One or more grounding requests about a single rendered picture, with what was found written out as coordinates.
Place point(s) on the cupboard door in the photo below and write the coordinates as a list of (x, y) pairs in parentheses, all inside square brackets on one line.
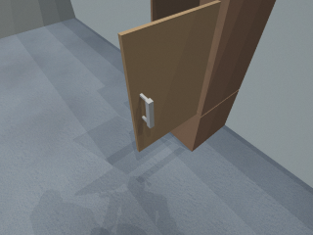
[(166, 60)]

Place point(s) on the handle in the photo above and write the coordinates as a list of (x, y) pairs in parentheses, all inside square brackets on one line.
[(150, 112)]

